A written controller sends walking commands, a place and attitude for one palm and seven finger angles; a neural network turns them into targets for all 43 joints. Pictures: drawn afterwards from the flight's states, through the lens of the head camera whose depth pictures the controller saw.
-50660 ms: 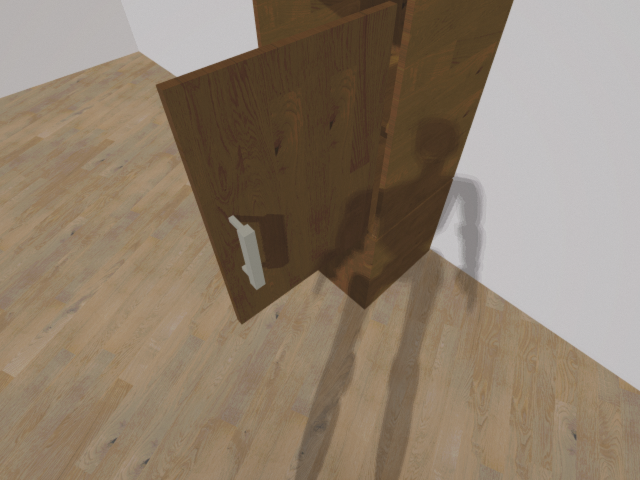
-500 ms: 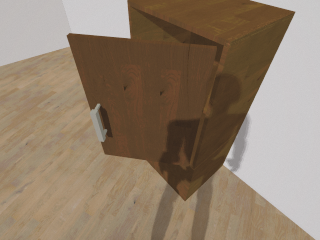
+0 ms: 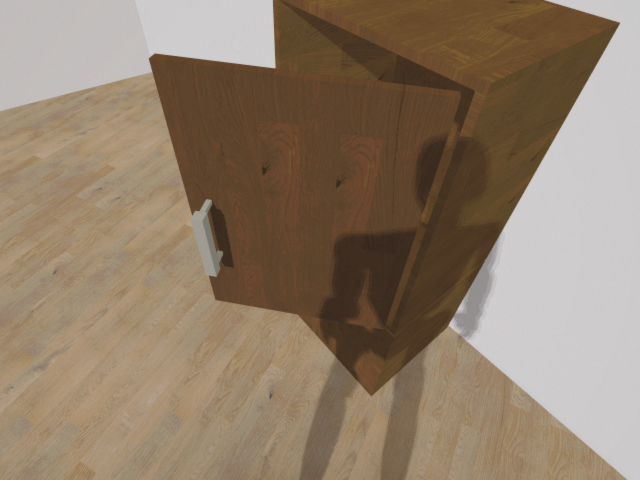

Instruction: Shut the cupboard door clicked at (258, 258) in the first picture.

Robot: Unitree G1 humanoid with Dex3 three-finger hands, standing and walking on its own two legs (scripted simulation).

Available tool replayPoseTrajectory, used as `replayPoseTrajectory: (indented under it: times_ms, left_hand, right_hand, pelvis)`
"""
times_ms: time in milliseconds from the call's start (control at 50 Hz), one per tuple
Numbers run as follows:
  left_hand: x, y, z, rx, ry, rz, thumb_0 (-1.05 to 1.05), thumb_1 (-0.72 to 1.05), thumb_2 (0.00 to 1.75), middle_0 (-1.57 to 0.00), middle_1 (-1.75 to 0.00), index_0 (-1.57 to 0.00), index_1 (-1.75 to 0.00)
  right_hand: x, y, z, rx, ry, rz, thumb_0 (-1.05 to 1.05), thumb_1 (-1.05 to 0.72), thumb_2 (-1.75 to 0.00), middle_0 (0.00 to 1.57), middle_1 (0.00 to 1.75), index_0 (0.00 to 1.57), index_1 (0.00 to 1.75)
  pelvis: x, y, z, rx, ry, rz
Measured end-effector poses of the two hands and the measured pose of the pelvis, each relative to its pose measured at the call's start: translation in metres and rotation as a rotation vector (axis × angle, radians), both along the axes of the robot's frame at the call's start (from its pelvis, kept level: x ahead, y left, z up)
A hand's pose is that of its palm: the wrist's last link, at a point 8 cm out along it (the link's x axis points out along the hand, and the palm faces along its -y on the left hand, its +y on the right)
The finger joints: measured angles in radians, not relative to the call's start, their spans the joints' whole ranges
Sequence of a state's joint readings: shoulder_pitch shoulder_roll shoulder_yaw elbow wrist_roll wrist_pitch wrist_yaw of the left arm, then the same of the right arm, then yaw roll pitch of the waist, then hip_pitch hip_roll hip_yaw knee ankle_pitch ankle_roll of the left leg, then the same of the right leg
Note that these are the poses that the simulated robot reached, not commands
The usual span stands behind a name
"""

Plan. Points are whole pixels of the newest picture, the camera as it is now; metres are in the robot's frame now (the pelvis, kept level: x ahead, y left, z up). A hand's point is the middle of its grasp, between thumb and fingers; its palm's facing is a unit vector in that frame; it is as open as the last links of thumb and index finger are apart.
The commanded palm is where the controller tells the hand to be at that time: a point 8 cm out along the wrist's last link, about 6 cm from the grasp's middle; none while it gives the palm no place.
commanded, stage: look again from close up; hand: left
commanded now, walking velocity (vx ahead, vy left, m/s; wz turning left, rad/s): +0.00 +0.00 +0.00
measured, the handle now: (210, 238) +0.54 +0.24 -0.09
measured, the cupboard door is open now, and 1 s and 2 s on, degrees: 40 40 40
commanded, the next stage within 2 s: shuffle to correct the standing spot in 0.38 s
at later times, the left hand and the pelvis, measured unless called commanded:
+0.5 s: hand out of the picture +0.02 +0.17 -0.18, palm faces +0.00 -0.99 -0.17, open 7.4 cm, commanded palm none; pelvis +0.02 +0.01 +0.00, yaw +0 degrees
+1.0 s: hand out of the picture +0.06 +0.22 -0.19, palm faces -0.04 -0.98 -0.21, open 7.4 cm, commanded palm none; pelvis +0.06 +0.04 -0.01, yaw -6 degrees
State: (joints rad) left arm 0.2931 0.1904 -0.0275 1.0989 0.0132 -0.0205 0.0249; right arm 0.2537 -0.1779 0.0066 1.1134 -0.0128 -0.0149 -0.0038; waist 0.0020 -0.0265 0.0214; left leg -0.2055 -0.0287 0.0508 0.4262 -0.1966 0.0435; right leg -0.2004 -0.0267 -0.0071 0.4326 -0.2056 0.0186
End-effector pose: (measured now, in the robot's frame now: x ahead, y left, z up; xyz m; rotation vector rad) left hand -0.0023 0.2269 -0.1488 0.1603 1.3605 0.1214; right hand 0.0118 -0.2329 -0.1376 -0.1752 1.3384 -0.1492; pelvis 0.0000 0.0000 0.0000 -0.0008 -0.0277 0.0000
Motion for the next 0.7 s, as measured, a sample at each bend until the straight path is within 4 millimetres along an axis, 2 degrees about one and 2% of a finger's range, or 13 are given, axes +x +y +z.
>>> replayPoseTrajectory:
  times_ms: [140, 260, 700]
  left_hand:
    - [0.01, -0.004, -0.001, -0.013, -0.011, -0.001, 0.01, 0.91, 0.9, -0.2, -0.3, -0.2, -0.29]
    - [0.016, -0.005, -0.001, -0.019, -0.011, 0.002, 0.01, 0.91, 0.9, -0.2, -0.3, -0.2, -0.29]
    - [0.015, 0.002, -0.004, -0.02, 0.039, 0.015, 0.01, 0.91, 0.9, -0.2, -0.3, -0.2, -0.29]
  right_hand:
    - [0.017, 0.006, 0.001, 0.007, -0.023, 0.007, 0.01, -0.9, -0.9, 0.2, 0.29, 0.2, 0.3]
    - [0.023, 0.008, 0.001, 0.002, -0.019, 0.007, 0.01, -0.91, -0.9, 0.2, 0.29, 0.2, 0.3]
    - [0.01, 0.02, -0.005, 0.015, 0.044, -0.033, 0.01, -0.91, -0.9, 0.2, 0.29, 0.2, 0.3]
  pelvis:
    - [0.006, 0.002, 0.001, -0.001, 0.0, -0.001]
    - [0.01, 0.004, 0.001, -0.001, 0.003, -0.001]
    - [0.027, 0.013, -0.002, -0.003, 0.002, -0.033]
